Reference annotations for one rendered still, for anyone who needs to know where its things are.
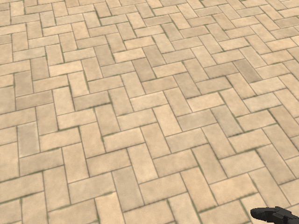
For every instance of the robot right hand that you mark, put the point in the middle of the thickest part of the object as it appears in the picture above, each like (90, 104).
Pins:
(276, 215)

